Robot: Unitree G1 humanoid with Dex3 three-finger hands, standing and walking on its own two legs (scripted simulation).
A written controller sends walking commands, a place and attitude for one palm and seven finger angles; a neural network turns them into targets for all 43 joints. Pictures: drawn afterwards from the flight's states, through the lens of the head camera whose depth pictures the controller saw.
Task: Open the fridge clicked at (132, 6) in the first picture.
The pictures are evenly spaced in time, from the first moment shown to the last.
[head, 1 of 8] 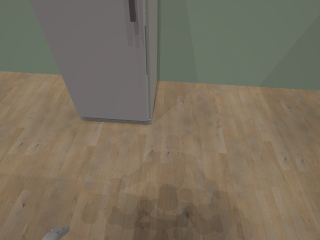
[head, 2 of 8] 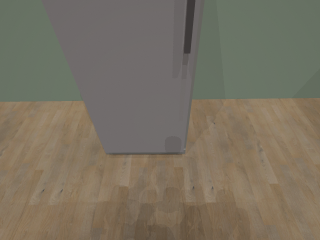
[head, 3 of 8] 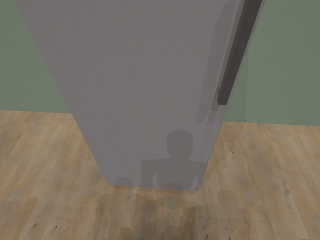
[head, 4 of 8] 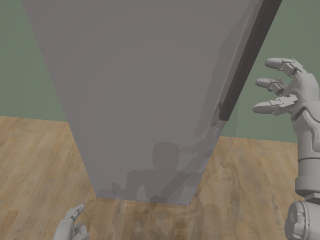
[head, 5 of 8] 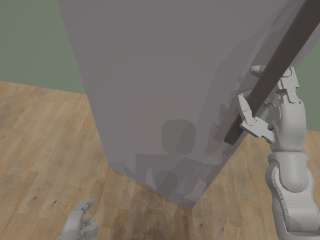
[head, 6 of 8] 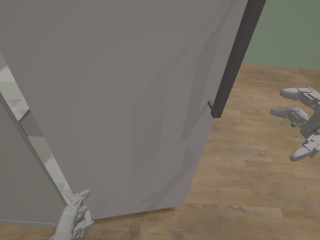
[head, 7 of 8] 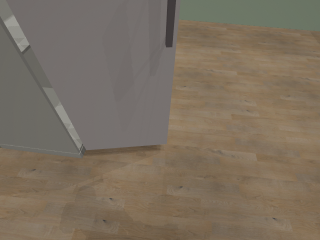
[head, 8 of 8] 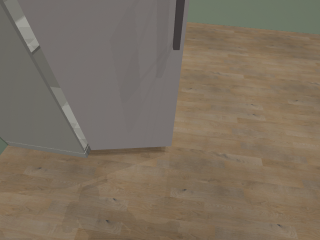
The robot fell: no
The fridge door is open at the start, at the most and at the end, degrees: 0 82 77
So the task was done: yes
